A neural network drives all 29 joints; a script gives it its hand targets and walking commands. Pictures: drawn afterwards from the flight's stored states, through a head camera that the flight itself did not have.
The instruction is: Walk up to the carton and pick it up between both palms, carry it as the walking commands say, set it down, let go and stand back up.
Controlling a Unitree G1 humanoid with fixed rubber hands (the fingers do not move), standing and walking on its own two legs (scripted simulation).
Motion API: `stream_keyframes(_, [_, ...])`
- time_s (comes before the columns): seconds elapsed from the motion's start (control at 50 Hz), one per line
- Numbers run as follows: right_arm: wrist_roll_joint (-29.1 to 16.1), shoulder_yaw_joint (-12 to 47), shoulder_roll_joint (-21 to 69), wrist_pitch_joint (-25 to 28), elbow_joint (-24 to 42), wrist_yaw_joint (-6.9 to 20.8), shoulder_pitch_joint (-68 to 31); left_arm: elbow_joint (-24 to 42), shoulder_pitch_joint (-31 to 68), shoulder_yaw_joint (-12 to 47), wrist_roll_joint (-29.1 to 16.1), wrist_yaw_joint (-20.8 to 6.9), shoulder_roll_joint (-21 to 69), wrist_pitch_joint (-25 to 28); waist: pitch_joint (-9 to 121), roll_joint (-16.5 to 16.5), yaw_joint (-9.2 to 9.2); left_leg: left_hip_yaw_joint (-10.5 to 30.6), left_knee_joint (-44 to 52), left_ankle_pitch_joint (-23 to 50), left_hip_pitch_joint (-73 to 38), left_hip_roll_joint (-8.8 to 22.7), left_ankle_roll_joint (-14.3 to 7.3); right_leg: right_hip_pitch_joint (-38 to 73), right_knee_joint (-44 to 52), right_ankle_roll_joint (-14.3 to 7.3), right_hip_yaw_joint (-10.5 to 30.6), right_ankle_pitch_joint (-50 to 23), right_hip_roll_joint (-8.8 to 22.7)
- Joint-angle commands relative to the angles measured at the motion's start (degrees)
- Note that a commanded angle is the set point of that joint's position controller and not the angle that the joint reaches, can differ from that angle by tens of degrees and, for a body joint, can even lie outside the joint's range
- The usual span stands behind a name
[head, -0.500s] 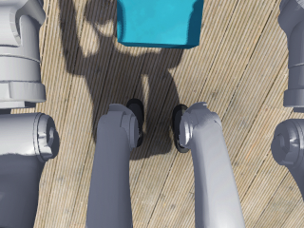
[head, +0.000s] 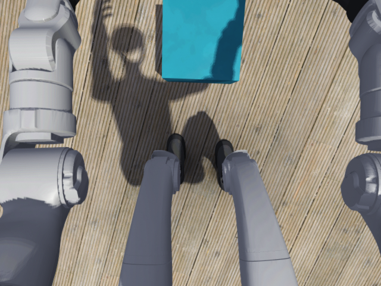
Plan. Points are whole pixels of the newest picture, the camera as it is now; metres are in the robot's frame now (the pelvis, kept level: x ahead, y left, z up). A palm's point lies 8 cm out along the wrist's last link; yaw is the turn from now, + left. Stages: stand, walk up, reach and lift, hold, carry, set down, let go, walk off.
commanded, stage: set down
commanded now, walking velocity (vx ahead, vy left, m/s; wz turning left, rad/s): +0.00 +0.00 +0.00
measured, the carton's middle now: (201, 46) +0.57 -0.02 -0.57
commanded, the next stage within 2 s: let go in 0.04 s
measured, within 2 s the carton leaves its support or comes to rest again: neither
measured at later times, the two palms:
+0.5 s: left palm (40, 107) +0.40 +0.21 -0.05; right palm out of the picture +0.39 -0.23 -0.06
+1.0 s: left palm out of the picture +0.29 +0.21 +0.05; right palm out of the picture +0.28 -0.23 +0.04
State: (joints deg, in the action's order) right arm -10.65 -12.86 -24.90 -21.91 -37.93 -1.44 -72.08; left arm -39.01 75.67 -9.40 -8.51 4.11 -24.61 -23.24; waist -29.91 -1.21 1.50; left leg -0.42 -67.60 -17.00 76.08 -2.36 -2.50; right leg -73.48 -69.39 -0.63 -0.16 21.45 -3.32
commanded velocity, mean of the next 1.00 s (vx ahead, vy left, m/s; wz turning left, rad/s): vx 0.00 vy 0.00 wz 0.00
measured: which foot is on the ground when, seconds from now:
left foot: down 0.00-1.00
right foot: down 0.00-1.00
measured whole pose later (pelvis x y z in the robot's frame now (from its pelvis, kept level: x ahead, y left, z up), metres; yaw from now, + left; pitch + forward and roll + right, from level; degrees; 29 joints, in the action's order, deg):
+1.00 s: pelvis +0.11 +0.00 +0.12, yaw -1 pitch +2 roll +1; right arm 1.1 -2.7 -10.4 -3.5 -26.1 3.7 10.5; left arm -24.6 -11.4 -2.7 1.6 -3.0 -9.8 -4.0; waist -5.4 0.5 0.7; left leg -0.7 -28.5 -13.8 16.3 -3.3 -2.2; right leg -14.8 -31.0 -1.3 3.2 17.7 -2.2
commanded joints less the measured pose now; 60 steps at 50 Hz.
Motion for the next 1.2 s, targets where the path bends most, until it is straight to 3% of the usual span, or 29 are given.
stream_keyframes(0.0, [2.6, -0.7, -7.0, 5.9, 2.9, 0.8, -15.2, 3.6, 15.1, -0.7, 1.6, -0.4, -5.8, 5.3, 112.5, -0.6, 2.68, 5.6, 4.4, 23.9, -56.2, 0.3, 2.0, 15.5, 10.7, 1.8, -1.8, -15.1, -0.8])
stream_keyframes(0.02, [3.5, -1.9, -8.5, 6.5, 3.4, 0.3, -14.9, 3.7, 16.3, -1.1, 2.4, -0.4, -5.5, 5.6, 111.9, -3.2, 3.26, 5.7, 5.2, 22.2, -56.7, 0.2, 2.4, 15.9, 11.9, 1.7, -0.9, -14.4, -0.4])
stream_keyframes(0.06, [3.8, -1.6, -7.1, 8.0, 4.6, 0.4, -11.8, 1.7, 9.7, -2.4, 4.7, -0.4, -5.9, 7.1, 113.7, 0.7, 2.05, 4.9, 6.4, 22.6, -56.0, -0.1, 2.0, 22.2, 12.5, 2.0, -1.2, -18.0, -0.8])
stream_keyframes(0.08, [3.5, -1.8, -6.5, 8.5, 9.5, 0.3, -9.9, 7.8, 8.1, -2.9, 5.7, 0.1, -6.6, 7.9, 122.1, -0.4, 0.07, 4.3, 5.9, 28.0, -59.5, -1.2, 2.2, 26.9, 11.8, 2.1, -0.8, -22.5, -1.5])
stream_keyframes(0.14, [8.2, -1.6, -10.2, 7.7, 11.6, -0.1, 1.2, 12.1, -0.7, -1.8, 5.5, 1.7, -4.2, 6.8, 129.8, 0.6, 2.02, 4.1, 7.2, 31.2, -64.2, -1.2, 2.7, 35.2, 12.7, 1.4, -0.2, -25.6, -1.9])
stream_keyframes(0.16, [8.5, -1.7, -10.0, 7.4, 14.0, 0.3, 2.1, 15.8, -3.4, -2.6, 6.7, 2.2, -3.8, 6.8, 126.6, 0.4, -0.41, 4.1, 8.5, 32.4, -63.4, -1.7, 2.2, 36.0, 13.2, 1.4, 0.5, -25.9, -1.5])
stream_keyframes(0.2, [9.0, -1.7, -9.5, 6.7, 17.4, 0.2, 8.8, 20.1, -7.6, -3.3, 7.4, 2.4, -4.3, 6.2, 125.5, 1.4, 1.32, 4.5, 9.7, 30.3, -65.7, -1.2, 2.0, 37.0, 14.8, 1.7, -0.1, -25.2, -1.7])
stream_keyframes(0.24, [7.8, 0.9, -8.7, 7.3, 31.0, 0.3, 13.5, 31.5, -15.1, -1.1, 6.4, 2.4, -3.4, 6.5, 131.3, 2.8, 0.15, 4.1, 9.0, 33.6, -69.1, -1.3, 1.7, 43.4, 14.8, 1.4, 1.5, -30.8, -1.5])
stream_keyframes(0.26, [7.9, 0.1, -8.5, 7.0, 29.1, 0.3, 16.8, 32.2, -16.3, -1.0, 6.5, 2.5, -2.1, 6.3, 127.0, 1.6, 1.29, 4.0, 9.4, 33.3, -67.6, -1.0, 2.2, 42.7, 15.4, 1.0, 1.8, -31.6, -1.2])
stream_keyframes(0.32, [5.2, 3.6, -4.8, 6.8, 33.3, 0.7, 22.5, 40.2, -22.9, -0.9, 6.4, 1.9, -2.5, 6.5, 117.8, 0.0, -1.16, 4.0, 12.2, 29.4, -66.3, -0.8, 2.3, 45.4, 18.6, 0.4, 4.2, -28.9, 0.0])
stream_keyframes(0.34, [6.3, 3.9, -3.9, 6.9, 34.9, 1.2, 25.6, 38.6, -26.6, -1.6, 6.9, 1.4, -2.2, 6.9, 116.3, 3.4, -0.44, 3.7, 12.8, 29.2, -64.4, -1.1, 1.4, 48.4, 18.7, 1.5, 2.9, -30.9, -0.2])
stream_keyframes(0.42, [5.8, 4.2, -0.1, 8.4, 31.1, 2.2, 36.8, 35.7, -39.1, -0.8, 7.2, -1.2, 1.4, 8.1, 102.4, 0.5, -1.64, 2.8, 16.6, 24.8, -62.1, -0.8, 1.9, 49.5, 22.6, 2.0, 4.1, -27.3, 1.4])
stream_keyframes(0.44, [6.9, 4.8, 1.0, 9.5, 27.9, 2.6, 44.3, 33.1, -46.9, 0.5, 7.0, -2.1, 4.7, 8.7, 97.9, 0.7, 0.54, 3.6, 17.8, 22.3, -63.5, 0.1, 2.5, 50.0, 24.4, 1.5, 4.4, -25.6, 1.4])
stream_keyframes(0.48, [8.0, 3.8, 0.5, 12.2, 31.7, 2.7, 45.4, 34.8, -49.0, -1.6, 8.4, -2.2, 4.3, 11.9, 93.0, 1.7, -1.34, 3.0, 18.9, 26.7, -62.8, 0.2, 2.8, 51.7, 25.3, 1.9, 5.1, -29.2, 1.6])
stream_keyframes(0.52, [9.3, 3.0, 2.7, 14.5, 28.5, 2.8, 47.5, 31.9, -50.7, -0.9, 9.2, -3.0, 4.6, 14.6, 80.9, 3.9, -0.25, 3.3, 21.6, 19.7, -60.8, 0.9, 2.9, 47.7, 27.9, 2.1, 4.5, -22.8, 1.4])
stream_keyframes(0.56, [10.8, 3.1, 2.8, 16.2, 20.6, 3.5, 46.7, 25.0, -50.5, -1.3, 9.2, -3.8, 6.8, 16.6, 63.6, 1.1, -0.57, 4.2, 24.3, 13.8, -55.2, 1.7, 3.6, 40.1, 29.5, 1.5, 4.3, -14.5, 2.3])
stream_keyframes(0.58, [11.3, 5.0, 6.1, 16.3, 16.7, 4.1, 58.8, 20.8, -61.9, 0.4, 11.0, -4.6, 9.8, 16.2, 61.4, 0.3, 0.11, 3.9, 26.6, 10.9, -58.7, 2.1, 3.6, 43.5, 31.4, 1.5, 3.5, -12.8, 2.7])
stream_keyframes(0.62, [10.7, 5.4, 6.6, 18.5, 20.5, 5.1, 59.5, 24.0, -62.8, 0.4, 10.6, -4.7, 7.7, 18.4, 59.1, 0.9, -0.25, 3.1, 28.2, 9.8, -61.4, 1.7, 2.8, 42.8, 34.1, 1.6, 3.9, -10.2, 3.7])
stream_keyframes(0.64, [11.6, 6.4, 7.5, 18.2, 17.7, 5.1, 58.4, 19.3, -61.7, 0.3, 9.7, -5.1, 8.0, 18.7, 53.4, 4.9, 0.13, 1.9, 29.8, 5.8, -57.4, 1.8, 2.6, 41.4, 35.4, 1.9, 3.8, -7.1, 3.6])
stream_keyframes(0.66, [12.5, 5.1, 7.9, 18.0, 14.6, 4.8, 61.9, 17.9, -64.5, 1.6, 10.0, -5.7, 9.1, 18.5, 50.0, 1.8, 0.56, 1.6, 31.6, 3.2, -57.8, 1.9, 3.3, 43.3, 37.3, 1.6, 3.9, -5.1, 4.0])
stream_keyframes(0.8, [11.6, 7.1, 8.7, 20.8, 19.2, 4.7, 70.9, 20.4, -77.6, 2.7, 10.7, -6.5, 8.4, 21.5, 44.7, 4.1, -1.22, 1.5, 37.4, 16.1, -71.6, 1.7, 2.7, 51.9, 42.4, 2.2, 3.2, -16.8, 3.7])
stream_keyframes(0.82, [11.9, 6.1, 8.2, 21.1, 18.5, 4.7, 72.3, 21.9, -77.0, 2.4, 11.0, -6.3, 7.6, 21.9, 46.8, 2.9, 0.04, 2.1, 37.6, 19.3, -72.8, 1.2, 3.1, 53.2, 42.2, 1.9, 3.5, -19.7, 3.2])
stream_keyframes(0.84, [11.3, 7.7, 8.1, 21.4, 18.5, 4.7, 76.0, 22.4, -82.2, 3.7, 10.9, -6.1, 8.2, 21.8, 46.0, -0.6, -2.17, 2.5, 38.3, 20.8, -73.9, 1.2, 2.7, 54.4, 42.0, 1.6, 3.5, -19.1, 3.2])
stream_keyframes(0.88, [11.8, 6.9, 7.8, 21.7, 21.7, 4.8, 73.3, 23.1, -80.0, 3.5, 11.0, -6.6, 7.6, 21.9, 42.8, 2.2, -0.63, 2.0, 39.8, 21.7, -76.2, 1.1, 3.0, 54.1, 44.1, 1.4, 3.3, -20.7, 3.0])
stream_keyframes(0.9, [11.4, 8.2, 7.3, 21.8, 21.2, 4.9, 74.2, 22.7, -82.0, 3.3, 10.0, -6.4, 7.6, 22.0, 40.6, 2.2, -2.16, 2.1, 40.7, 19.4, -75.9, 1.1, 3.0, 54.5, 44.5, 1.1, 2.8, -17.3, 2.9])
stream_keyframes(0.98, [12.1, 8.1, 7.3, 21.2, 23.6, 5.1, 77.0, 25.9, -83.7, 4.1, 9.0, -7.1, 7.7, 21.9, 37.3, 4.2, -1.97, 1.9, 41.9, 20.5, -77.5, 0.8, 2.7, 57.3, 45.8, 1.1, 3.3, -18.6, 2.8])
stream_keyframes(1.06, [12.6, 8.3, 6.8, 19.1, 22.1, 5.7, 78.6, 25.3, -84.2, 4.5, 8.9, -7.9, 6.9, 19.8, 30.8, 1.1, -1.92, 1.0, 43.0, 13.2, -76.4, 0.7, 3.3, 58.1, 47.8, 0.0, 3.6, -12.1, 3.6])
stream_keyframes(1.16, [11.2, 8.2, 6.8, 18.1, 21.9, 6.4, 79.6, 27.6, -84.3, 4.8, 8.5, -7.5, 5.9, 19.1, 31.2, -0.5, -1.25, 2.8, 43.1, 18.1, -80.7, 2.3, 3.2, 59.1, 47.2, -0.4, 1.9, -12.6, 2.3])
stream_keyframes(1.18, [12.0, 7.5, 6.3, 17.5, 22.9, 6.3, 77.5, 26.3, -82.4, 5.1, 8.2, -8.1, 6.6, 18.3, 29.8, 2.1, -0.99, 2.4, 42.6, 15.3, -81.2, 1.9, 3.4, 58.0, 48.1, -0.1, 2.2, -11.5, 2.9])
